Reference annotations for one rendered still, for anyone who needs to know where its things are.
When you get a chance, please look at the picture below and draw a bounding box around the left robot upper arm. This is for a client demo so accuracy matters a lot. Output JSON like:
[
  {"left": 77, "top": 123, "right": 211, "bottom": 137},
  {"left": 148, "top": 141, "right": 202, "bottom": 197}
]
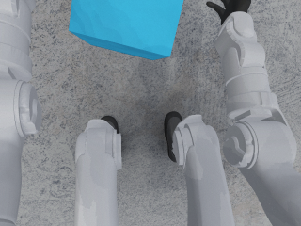
[{"left": 0, "top": 78, "right": 42, "bottom": 226}]

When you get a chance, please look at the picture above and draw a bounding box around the right robot foot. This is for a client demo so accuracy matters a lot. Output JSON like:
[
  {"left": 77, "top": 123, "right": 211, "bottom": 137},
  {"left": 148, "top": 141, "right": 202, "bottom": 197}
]
[{"left": 164, "top": 111, "right": 182, "bottom": 163}]

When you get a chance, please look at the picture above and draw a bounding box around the right robot hand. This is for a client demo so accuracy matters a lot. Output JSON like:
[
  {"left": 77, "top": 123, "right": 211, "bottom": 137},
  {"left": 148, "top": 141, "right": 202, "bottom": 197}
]
[{"left": 206, "top": 0, "right": 252, "bottom": 25}]

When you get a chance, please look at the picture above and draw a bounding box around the right robot upper arm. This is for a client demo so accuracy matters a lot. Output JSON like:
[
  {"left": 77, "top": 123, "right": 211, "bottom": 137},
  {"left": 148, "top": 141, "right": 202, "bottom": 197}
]
[{"left": 222, "top": 121, "right": 301, "bottom": 226}]

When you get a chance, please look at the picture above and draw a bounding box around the left robot forearm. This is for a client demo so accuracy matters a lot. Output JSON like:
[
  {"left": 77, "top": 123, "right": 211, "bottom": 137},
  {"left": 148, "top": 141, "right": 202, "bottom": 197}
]
[{"left": 0, "top": 0, "right": 37, "bottom": 83}]

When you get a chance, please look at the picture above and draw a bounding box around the carton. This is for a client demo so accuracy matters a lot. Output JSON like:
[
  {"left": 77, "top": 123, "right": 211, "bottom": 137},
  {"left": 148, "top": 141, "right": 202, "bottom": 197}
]
[{"left": 69, "top": 0, "right": 183, "bottom": 60}]

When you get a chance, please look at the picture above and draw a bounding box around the right robot forearm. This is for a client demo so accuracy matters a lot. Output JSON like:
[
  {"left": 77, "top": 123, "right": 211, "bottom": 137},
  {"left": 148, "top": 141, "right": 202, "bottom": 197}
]
[{"left": 214, "top": 11, "right": 297, "bottom": 147}]

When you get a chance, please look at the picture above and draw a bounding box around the left robot thigh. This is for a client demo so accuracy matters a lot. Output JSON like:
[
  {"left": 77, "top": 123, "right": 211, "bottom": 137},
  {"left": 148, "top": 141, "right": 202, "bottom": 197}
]
[{"left": 73, "top": 127, "right": 122, "bottom": 226}]

